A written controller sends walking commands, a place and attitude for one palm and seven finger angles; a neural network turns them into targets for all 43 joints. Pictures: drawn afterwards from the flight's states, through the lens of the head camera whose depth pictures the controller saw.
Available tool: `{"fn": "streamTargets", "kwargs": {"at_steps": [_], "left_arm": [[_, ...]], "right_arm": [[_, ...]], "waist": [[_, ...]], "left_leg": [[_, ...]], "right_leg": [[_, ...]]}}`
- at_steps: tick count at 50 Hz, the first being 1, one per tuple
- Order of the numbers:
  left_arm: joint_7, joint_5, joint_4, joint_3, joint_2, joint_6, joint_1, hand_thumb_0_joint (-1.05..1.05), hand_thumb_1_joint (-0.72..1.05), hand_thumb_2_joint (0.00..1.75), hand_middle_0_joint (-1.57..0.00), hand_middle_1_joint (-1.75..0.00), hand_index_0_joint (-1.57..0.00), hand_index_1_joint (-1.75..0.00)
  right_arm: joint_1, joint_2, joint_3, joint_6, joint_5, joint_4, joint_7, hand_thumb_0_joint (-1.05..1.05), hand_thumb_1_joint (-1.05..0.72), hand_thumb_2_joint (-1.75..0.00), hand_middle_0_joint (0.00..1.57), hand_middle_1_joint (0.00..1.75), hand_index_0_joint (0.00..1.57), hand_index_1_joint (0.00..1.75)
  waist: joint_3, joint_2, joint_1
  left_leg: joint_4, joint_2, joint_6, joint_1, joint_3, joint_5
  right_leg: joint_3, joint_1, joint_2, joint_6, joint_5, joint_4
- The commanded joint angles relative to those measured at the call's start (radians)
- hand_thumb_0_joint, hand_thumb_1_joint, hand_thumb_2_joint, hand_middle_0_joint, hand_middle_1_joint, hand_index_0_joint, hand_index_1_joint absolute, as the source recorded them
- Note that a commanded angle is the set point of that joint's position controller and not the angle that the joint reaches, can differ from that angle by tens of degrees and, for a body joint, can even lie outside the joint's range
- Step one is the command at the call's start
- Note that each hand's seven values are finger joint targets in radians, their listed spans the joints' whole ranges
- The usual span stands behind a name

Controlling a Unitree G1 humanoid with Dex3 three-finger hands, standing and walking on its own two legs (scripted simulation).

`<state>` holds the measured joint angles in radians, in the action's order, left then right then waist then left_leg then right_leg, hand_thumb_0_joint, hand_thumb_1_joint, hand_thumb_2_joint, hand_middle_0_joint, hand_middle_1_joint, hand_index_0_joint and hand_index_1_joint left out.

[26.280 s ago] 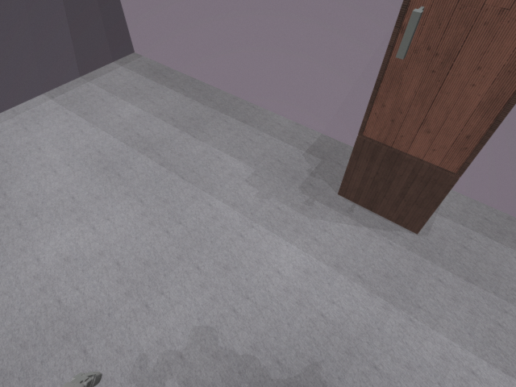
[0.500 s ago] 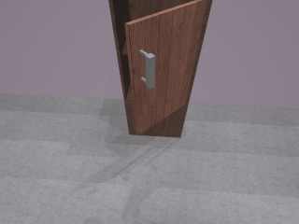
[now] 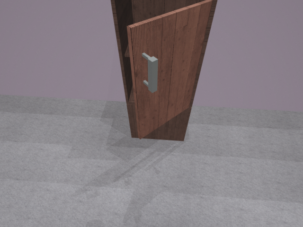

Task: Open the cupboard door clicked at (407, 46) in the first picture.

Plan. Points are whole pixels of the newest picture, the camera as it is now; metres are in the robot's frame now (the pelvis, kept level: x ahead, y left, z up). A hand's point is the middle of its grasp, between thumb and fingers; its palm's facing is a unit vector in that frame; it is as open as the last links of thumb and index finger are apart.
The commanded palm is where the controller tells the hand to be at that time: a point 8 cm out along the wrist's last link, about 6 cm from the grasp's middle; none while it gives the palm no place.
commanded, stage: walk to a spot facing it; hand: left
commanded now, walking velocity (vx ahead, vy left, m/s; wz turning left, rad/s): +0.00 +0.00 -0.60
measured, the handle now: (148, 72) +0.60 +0.05 +0.08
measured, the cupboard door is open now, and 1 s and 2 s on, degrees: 43 43 43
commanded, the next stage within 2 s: none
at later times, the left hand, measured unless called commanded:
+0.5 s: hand out of the picture +0.08 +0.16 -0.18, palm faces -0.16 -0.95 -0.28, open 7.4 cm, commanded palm none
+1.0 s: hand out of the picture +0.16 +0.16 -0.19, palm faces -0.39 -0.89 -0.25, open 7.4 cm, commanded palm none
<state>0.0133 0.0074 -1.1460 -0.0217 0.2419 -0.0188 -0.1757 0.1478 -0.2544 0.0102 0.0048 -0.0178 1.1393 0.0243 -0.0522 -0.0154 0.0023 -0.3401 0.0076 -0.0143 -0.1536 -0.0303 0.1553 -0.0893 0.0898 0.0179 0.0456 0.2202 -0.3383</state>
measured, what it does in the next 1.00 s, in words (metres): steps on the spot, turning right: left foot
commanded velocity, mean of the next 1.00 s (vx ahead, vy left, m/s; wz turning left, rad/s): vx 0.00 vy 0.00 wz -0.60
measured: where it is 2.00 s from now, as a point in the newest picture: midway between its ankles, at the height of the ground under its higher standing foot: outside the picture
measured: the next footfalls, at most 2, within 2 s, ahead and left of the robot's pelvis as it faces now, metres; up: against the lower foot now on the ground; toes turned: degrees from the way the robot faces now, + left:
left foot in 0.92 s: +0.09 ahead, +0.11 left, +0.00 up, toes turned -28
right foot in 1.20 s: -0.02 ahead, -0.16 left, +0.00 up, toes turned -39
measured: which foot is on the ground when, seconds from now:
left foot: down 0.00-0.46, up 0.48-0.90, down 0.92-1.00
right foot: down 0.00-0.90, up 0.92-1.00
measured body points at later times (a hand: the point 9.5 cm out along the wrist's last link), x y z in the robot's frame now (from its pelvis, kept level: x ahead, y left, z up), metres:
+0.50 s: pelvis -0.01 -0.03 -0.02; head +0.03 -0.06 +0.42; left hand +0.09 +0.21 -0.16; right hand -0.03 -0.27 -0.19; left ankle +0.01 +0.11 -0.73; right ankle -0.03 -0.10 -0.75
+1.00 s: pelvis +0.01 -0.01 -0.01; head +0.07 -0.03 +0.43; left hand +0.18 +0.20 -0.17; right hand +0.00 -0.29 -0.14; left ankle +0.05 +0.13 -0.75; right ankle -0.06 -0.10 -0.70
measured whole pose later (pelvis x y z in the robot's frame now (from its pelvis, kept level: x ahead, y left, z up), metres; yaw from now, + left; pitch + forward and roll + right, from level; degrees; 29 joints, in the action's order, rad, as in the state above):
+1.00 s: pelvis +0.01 -0.01 -0.01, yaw -29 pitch +2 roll +0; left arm -0.01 0.02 -0.94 -0.10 0.26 0.06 -0.20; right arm 0.11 -0.19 0.04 0.00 -0.03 0.87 0.05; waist -0.09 0.04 -0.04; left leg -0.53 -0.05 0.03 -0.26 0.00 0.31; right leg 0.08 0.46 0.08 -0.03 0.50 -0.95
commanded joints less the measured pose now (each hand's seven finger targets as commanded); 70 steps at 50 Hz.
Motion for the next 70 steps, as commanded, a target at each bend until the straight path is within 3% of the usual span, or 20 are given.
{"fn": "streamTargets", "kwargs": {"at_steps": [1,10,17,21,23,25,28,38,42,44,45,46,47,51,57,58,59,60,64,70], "left_arm": [[0.011,0.002,0.048,-0.025,0.135,-0.003,-0.026,0.0,0.9,0.9,-0.2,-0.3,-0.2,-0.3],[0.001,0.011,0.143,-0.059,0.13,0.045,-0.048,0.0,0.9,0.9,-0.2,-0.3,-0.2,-0.3],[-0.02,0.014,0.222,-0.069,0.061,0.065,-0.025,0.0,0.9,0.9,-0.2,-0.3,-0.2,-0.3],[-0.023,0.015,0.198,-0.08,0.056,0.052,-0.149,0.0,0.9,0.9,-0.2,-0.3,-0.2,-0.3],[-0.002,0.023,0.203,-0.109,0.221,0.038,-0.174,0.0,0.9,0.9,-0.2,-0.3,-0.2,-0.3],[0.015,0.02,0.216,-0.109,0.182,0.037,-0.123,0.0,0.9,0.9,-0.2,-0.3,-0.2,-0.3],[0.022,0.017,0.237,-0.101,0.139,0.029,-0.078,0.0,0.9,0.9,-0.2,-0.3,-0.2,-0.3],[0.011,0.021,0.238,-0.116,0.165,0.035,-0.131,0.0,0.9,0.9,-0.2,-0.3,-0.2,-0.3],[0.011,0.017,0.257,-0.115,0.165,0.039,-0.076,0.0,0.9,0.9,-0.2,-0.3,-0.2,-0.3],[0.006,0.005,0.281,-0.102,0.117,0.042,-0.04,0.0,0.9,0.9,-0.2,-0.3,-0.2,-0.3],[-0.01,-0.003,0.304,-0.089,0.068,0.042,-0.062,0.0,0.9,0.9,-0.2,-0.3,-0.2,-0.3],[-0.016,0.01,0.329,-0.089,0.092,0.035,-0.036,0.0,0.9,0.9,-0.2,-0.3,-0.2,-0.3],[-0.024,0.021,0.336,-0.093,0.103,0.038,0.004,0.0,0.9,0.9,-0.2,-0.3,-0.2,-0.3],[-0.046,0.013,0.333,-0.084,0.064,0.048,0.016,0.0,0.9,0.9,-0.2,-0.3,-0.2,-0.3],[-0.056,0.009,0.319,-0.081,0.08,0.041,-0.032,0.0,0.9,0.9,-0.2,-0.3,-0.2,-0.3],[-0.05,0.013,0.298,-0.092,0.13,0.033,-0.108,0.0,0.9,0.9,-0.2,-0.3,-0.2,-0.3],[-0.03,0.026,0.286,-0.122,0.272,0.022,-0.161,0.0,0.9,0.9,-0.2,-0.3,-0.2,-0.3],[-0.015,0.009,0.27,-0.12,0.307,0.025,-0.214,0.0,0.9,0.9,-0.2,-0.3,-0.2,-0.3],[0.006,0.021,0.319,-0.1,0.195,0.043,-0.009,0.0,0.9,0.9,-0.2,-0.3,-0.2,-0.3],[-0.004,0.021,0.317,-0.099,0.199,0.046,0.03,0.0,0.9,0.9,-0.2,-0.3,-0.2,-0.3]], "right_arm": [[0.036,-0.106,0.015,0.003,-0.001,-0.04,0.009,0.0,-0.9,-0.9,0.2,0.3,0.2,0.3],[0.075,-0.1,0.051,-0.023,-0.005,-0.13,0.025,0.0,-0.9,-0.9,0.2,0.3,0.2,0.3],[0.096,-0.147,0.078,-0.006,-0.018,-0.183,0.03,0.0,-0.9,-0.9,0.2,0.3,0.2,0.3],[0.031,-0.141,0.082,-0.015,-0.01,-0.212,0.024,0.0,-0.9,-0.9,0.2,0.3,0.2,0.3],[-0.023,-0.046,0.073,-0.03,0.006,-0.267,0.008,0.0,-0.9,-0.9,0.2,0.3,0.2,0.3],[-0.052,-0.053,0.08,-0.038,0.005,-0.261,0.009,0.0,-0.9,-0.9,0.2,0.3,0.2,0.3],[-0.019,-0.03,0.074,-0.037,0.006,-0.247,0.007,0.0,-0.9,-0.9,0.2,0.3,0.2,0.3],[-0.08,-0.025,0.071,-0.025,0.017,-0.303,0.016,0.0,-0.9,-0.9,0.2,0.3,0.2,0.3],[-0.007,-0.029,0.069,-0.013,0.023,-0.295,0.023,0.0,-0.9,-0.9,0.2,0.3,0.2,0.3],[0.079,-0.089,0.075,0.004,0.015,-0.271,0.032,0.0,-0.9,-0.9,0.2,0.3,0.2,0.3],[0.085,-0.189,0.092,0.008,-0.003,-0.285,0.034,0.0,-0.9,-0.9,0.2,0.3,0.2,0.3],[0.093,-0.205,0.092,-0.001,-0.006,-0.307,0.036,0.0,-0.9,-0.9,0.2,0.3,0.2,0.3],[0.1,-0.19,0.089,0.004,-0.021,-0.309,0.035,0.0,-0.9,-0.9,0.2,0.3,0.2,0.3],[0.044,-0.134,0.073,0.004,-0.024,-0.325,0.033,0.0,-0.9,-0.9,0.2,0.3,0.2,0.3],[0.077,-0.182,0.09,-0.008,-0.012,-0.308,0.017,0.0,-0.9,-0.9,0.2,0.3,0.2,0.3],[0.061,-0.165,0.088,-0.01,-0.005,-0.321,0.011,0.0,-0.9,-0.9,0.2,0.3,0.2,0.3],[0.055,-0.075,0.071,-0.012,0.01,-0.358,0.003,0.0,-0.9,-0.9,0.2,0.3,0.2,0.3],[0.005,-0.106,0.065,-0.024,0.013,-0.377,0.01,0.0,-0.9,-0.9,0.2,0.3,0.2,0.3],[0.014,-0.073,0.066,-0.031,0.009,-0.323,0.003,0.0,-0.9,-0.9,0.2,0.3,0.2,0.3],[0.108,-0.042,0.06,-0.022,0.012,-0.29,0.003,0.0,-0.9,-0.9,0.2,0.3,0.2,0.3]], "waist": [[0.038,0.018,0.004],[0.036,0.008,0.007],[0.063,-0.152,-0.001],[0.072,-0.031,-0.064],[-0.002,0.337,-0.089],[0.001,0.193,-0.056],[0.078,0.101,-0.023],[0.099,0.144,-0.053],[0.138,0.14,-0.007],[0.158,0.013,0.036],[0.148,-0.266,0.023],[0.107,-0.227,0.028],[0.076,-0.132,0.036],[0.074,-0.199,-0.004],[0.092,-0.183,-0.02],[0.114,-0.082,-0.063],[0.143,0.311,-0.082],[0.154,0.321,-0.132],[0.1,0.187,-0.027],[0.098,0.165,0.012]], "left_leg": [[0.009,-0.134,-0.012,0.041,0.088,-0.122],[-0.094,-0.174,-0.012,-0.005,0.018,-0.039],[0.043,-0.428,-0.186,0.008,0.179,-0.149],[-0.18,-0.304,-0.067,-0.106,-0.028,-0.123],[-0.624,-0.045,0.059,-0.395,-0.116,0.461],[-0.808,-0.069,0.053,-0.453,0.048,0.376],[-0.784,-0.076,0.07,-0.398,0.05,0.278],[-0.512,-0.022,0.066,-0.328,0.051,0.292],[-0.247,-0.008,0.054,-0.164,0.064,0.204],[0.0,-0.142,0.011,0.134,0.167,0.06],[0.057,-0.405,-0.098,0.226,0.419,-0.086],[0.051,-0.527,-0.194,0.121,0.469,-0.161],[0.033,-0.499,-0.22,0.057,0.438,-0.273],[-0.083,-0.308,-0.11,0.07,0.082,-0.541],[-0.211,-0.294,-0.031,-0.049,-0.02,-0.346],[-0.361,-0.249,0.016,-0.159,-0.06,-0.215],[-0.637,-0.088,0.089,-0.416,-0.165,0.271],[-0.79,-0.08,0.08,-0.434,-0.009,0.527],[-0.79,-0.101,0.079,-0.37,0.026,0.334],[-0.38,-0.04,0.072,-0.174,-0.023,0.225]], "right_leg": [[0.157,0.063,-0.152,0.01,-0.169,0.057],[0.232,0.164,-0.122,0.025,-0.246,-0.109],[0.113,0.314,-0.04,-0.026,0.328,-0.566],[0.074,0.099,-0.041,-0.025,0.043,-0.217],[0.599,0.07,-0.389,0.155,-0.263,0.077],[0.583,0.071,-0.318,0.203,-0.256,0.024],[0.469,0.033,-0.254,0.17,-0.354,-0.028],[0.55,-0.027,-0.206,0.167,-0.471,-0.057],[0.562,0.037,-0.166,0.119,-0.516,-0.122],[0.461,0.296,-0.042,0.024,-0.247,-0.225],[0.271,0.49,0.082,-0.044,0.245,-0.42],[0.17,0.503,0.04,-0.078,0.41,-0.624],[0.159,0.514,0.023,-0.085,0.394,-0.761],[0.077,0.47,-0.028,-0.096,0.293,-0.7],[-0.017,0.135,0.005,-0.052,0.054,-0.258],[0.058,-0.031,-0.052,-0.022,-0.131,-0.136],[0.499,-0.171,-0.348,0.1,-0.428,-0.022],[0.573,-0.103,-0.447,0.205,-0.458,-0.005],[0.413,0.095,-0.267,0.161,-0.25,-0.037],[0.421,0.182,-0.203,0.124,-0.176,-0.058]]}}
